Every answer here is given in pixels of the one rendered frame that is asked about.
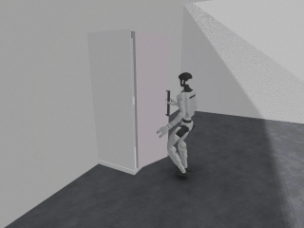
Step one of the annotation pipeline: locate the robot right hand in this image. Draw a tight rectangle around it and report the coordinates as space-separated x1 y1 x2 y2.
165 98 177 105

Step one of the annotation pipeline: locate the robot head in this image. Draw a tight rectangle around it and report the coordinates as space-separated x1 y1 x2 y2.
179 72 193 92

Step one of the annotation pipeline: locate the handle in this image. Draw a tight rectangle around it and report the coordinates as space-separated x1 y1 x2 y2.
165 90 170 116

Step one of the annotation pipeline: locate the robot left upper arm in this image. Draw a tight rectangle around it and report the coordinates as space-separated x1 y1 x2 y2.
177 92 186 118

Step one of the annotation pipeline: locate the fridge door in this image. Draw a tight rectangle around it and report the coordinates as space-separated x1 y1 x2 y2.
132 31 171 169

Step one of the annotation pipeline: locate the robot right foot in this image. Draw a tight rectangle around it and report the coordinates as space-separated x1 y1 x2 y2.
177 166 191 172

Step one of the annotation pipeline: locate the robot right upper arm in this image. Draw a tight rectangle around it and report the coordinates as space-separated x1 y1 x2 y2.
192 88 198 109

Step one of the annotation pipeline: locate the robot left forearm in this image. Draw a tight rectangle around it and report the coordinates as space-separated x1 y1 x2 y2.
166 113 183 130

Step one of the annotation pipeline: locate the robot left hand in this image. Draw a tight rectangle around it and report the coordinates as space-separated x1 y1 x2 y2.
157 126 168 138

